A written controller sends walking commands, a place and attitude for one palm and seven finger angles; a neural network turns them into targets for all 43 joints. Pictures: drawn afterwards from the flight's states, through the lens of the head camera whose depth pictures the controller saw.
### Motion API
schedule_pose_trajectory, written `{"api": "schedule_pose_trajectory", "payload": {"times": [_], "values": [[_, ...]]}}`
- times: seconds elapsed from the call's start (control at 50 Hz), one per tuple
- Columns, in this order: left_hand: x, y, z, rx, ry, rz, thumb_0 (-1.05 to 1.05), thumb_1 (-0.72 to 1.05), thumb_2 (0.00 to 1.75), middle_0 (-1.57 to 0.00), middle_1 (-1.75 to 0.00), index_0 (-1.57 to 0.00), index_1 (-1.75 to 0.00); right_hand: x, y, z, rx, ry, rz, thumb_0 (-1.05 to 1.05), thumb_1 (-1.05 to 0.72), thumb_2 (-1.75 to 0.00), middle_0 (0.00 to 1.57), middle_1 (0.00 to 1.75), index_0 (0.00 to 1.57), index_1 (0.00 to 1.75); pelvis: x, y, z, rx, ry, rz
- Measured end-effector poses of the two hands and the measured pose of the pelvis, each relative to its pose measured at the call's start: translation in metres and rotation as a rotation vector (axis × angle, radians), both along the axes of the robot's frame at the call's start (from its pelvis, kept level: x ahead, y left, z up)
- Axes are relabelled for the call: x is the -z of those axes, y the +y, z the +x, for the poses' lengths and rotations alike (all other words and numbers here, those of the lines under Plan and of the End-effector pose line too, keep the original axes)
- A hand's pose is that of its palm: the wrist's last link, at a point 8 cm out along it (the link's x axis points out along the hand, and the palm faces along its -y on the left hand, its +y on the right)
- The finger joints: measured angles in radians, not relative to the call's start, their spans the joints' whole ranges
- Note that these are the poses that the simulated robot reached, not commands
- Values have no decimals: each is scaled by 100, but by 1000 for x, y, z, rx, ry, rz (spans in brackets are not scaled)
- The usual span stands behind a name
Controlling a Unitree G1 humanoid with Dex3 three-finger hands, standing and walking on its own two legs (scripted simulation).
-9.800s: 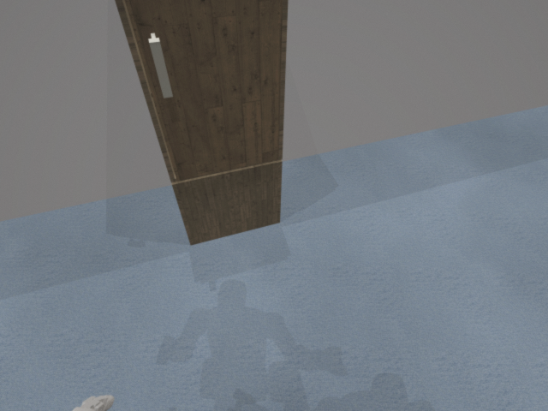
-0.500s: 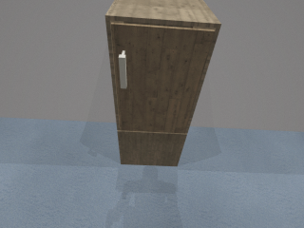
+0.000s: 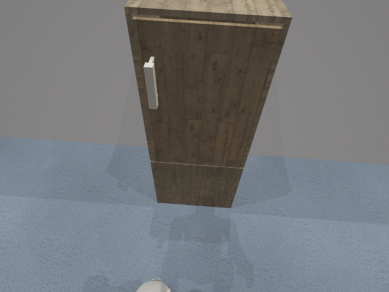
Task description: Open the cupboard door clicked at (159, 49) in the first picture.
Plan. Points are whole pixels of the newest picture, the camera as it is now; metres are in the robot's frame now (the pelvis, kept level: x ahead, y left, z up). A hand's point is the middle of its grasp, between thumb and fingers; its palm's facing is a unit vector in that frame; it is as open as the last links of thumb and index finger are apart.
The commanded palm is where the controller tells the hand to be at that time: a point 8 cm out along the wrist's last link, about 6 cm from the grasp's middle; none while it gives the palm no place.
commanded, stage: shuffle to correct the standing spot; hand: left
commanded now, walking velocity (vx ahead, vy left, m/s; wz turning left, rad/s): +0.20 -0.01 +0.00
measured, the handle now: (152, 83) +0.66 +0.19 +0.07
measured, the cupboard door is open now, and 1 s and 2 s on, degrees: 0 0 0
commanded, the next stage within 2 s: come to a stop and stand still in 0.24 s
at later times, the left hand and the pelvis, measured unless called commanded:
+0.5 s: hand (135, 264) +0.22 +0.17 -0.17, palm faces +0.00 -0.97 -0.25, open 7.3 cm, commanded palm none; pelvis +0.13 -0.03 -0.02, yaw -1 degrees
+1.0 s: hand out of the picture +0.15 +0.20 -0.19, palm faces +0.10 -0.98 -0.19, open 7.4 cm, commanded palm none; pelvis +0.11 +0.01 -0.01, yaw +1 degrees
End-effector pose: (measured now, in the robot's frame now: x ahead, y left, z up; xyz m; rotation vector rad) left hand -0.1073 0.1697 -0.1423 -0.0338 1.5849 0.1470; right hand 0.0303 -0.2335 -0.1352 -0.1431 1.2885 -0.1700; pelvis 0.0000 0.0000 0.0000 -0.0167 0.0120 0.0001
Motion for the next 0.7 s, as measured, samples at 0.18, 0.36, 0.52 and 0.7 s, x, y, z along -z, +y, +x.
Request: {"api": "schedule_pose_trajectory", "payload": {"times": [0.18,0.36,0.52,0.7], "values": [[19,36,61,47,38,11,1,90,90,-20,-30,-20,-29,8,37,92,-9,-152,6,-1,-93,-90,20,30,20,30,16,18,53,46,-1,30],[3,66,231,119,-271,138,2,93,90,-20,-30,-20,-29,5,10,93,7,-44,-9,-2,-96,-90,20,30,20,30,3,4,96,34,8,44],[-4,38,320,184,-388,198,1,93,90,-19,-30,-20,-29,36,-13,87,51,117,61,0,-93,-90,20,30,20,30,17,-30,138,13,-3,42],[-5,18,333,111,-411,168,-1,93,90,-20,-30,-20,-30,22,-24,117,7,141,33,0,-92,-90,20,30,20,30,8,-36,141,-26,-7,47]]}}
